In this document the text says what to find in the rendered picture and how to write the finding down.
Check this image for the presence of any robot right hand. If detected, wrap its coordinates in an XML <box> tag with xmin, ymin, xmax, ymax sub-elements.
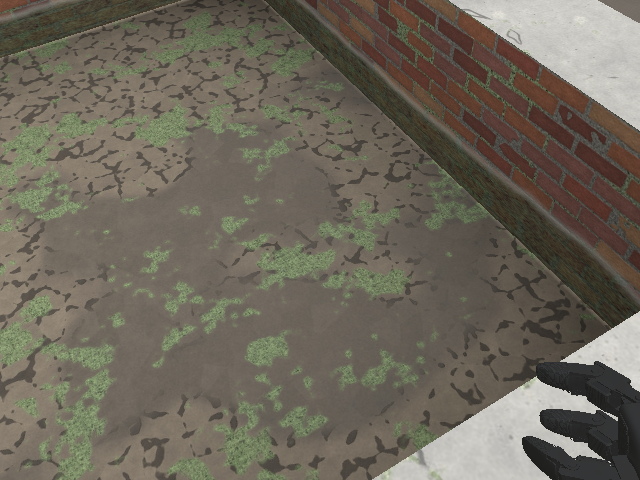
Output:
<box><xmin>522</xmin><ymin>361</ymin><xmax>640</xmax><ymax>480</ymax></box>

